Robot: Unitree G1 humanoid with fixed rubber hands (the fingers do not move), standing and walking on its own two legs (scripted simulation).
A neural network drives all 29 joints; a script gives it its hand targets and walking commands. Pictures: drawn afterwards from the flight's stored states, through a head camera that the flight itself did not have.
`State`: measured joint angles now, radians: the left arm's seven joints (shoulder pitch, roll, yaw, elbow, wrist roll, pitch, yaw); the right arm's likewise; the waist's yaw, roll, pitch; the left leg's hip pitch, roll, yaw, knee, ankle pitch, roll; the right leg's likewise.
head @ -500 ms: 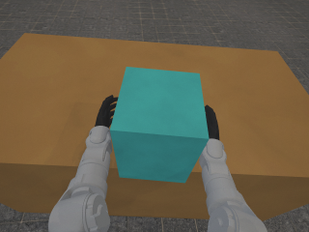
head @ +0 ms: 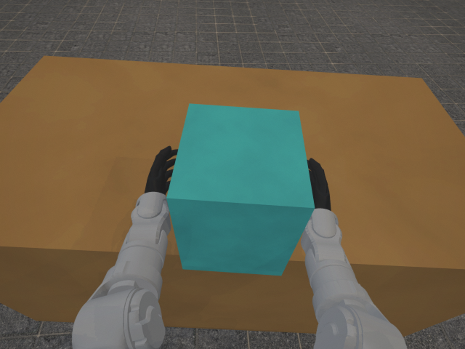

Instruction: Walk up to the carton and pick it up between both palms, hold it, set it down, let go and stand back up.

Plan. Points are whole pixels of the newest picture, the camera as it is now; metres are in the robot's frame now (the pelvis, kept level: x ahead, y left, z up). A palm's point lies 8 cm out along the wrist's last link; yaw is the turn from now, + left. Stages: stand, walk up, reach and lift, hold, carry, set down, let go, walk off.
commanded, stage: reach and lift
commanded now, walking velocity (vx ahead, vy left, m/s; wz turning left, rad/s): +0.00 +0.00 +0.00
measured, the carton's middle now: (237, 194) +0.40 -0.01 +0.03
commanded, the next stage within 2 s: none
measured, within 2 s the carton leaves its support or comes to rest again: leaves its support in 0.18 s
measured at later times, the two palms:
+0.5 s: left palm (149, 183) +0.39 +0.15 +0.08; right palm (318, 192) +0.37 -0.14 +0.08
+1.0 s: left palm (152, 180) +0.38 +0.14 +0.10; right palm (327, 189) +0.36 -0.15 +0.10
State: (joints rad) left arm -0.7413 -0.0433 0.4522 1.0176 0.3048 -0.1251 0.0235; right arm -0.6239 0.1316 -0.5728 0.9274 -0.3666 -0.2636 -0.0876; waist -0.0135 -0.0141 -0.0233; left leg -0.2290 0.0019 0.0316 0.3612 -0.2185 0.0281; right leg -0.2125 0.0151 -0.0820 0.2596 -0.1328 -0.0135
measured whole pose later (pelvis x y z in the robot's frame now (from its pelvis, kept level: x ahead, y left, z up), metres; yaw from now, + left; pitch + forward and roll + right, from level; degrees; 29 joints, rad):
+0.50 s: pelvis -0.01 +0.00 +0.00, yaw +1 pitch +6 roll -1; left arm -0.79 0.00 0.39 1.08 0.29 -0.20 0.07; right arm -0.71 0.07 -0.57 1.12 -0.35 -0.42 -0.13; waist -0.01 -0.05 -0.09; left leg -0.28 0.01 0.03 0.36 -0.19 0.02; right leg -0.25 0.02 -0.10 0.24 -0.10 -0.02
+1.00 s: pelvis -0.02 -0.01 +0.00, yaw +1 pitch +4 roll -1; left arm -0.74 0.02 0.24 0.96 0.12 -0.02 0.10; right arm -0.67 0.02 -0.26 1.00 -0.07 -0.21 -0.17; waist -0.02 -0.03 -0.12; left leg -0.24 0.01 0.03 0.36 -0.19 0.01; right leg -0.22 0.02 -0.10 0.26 -0.11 -0.03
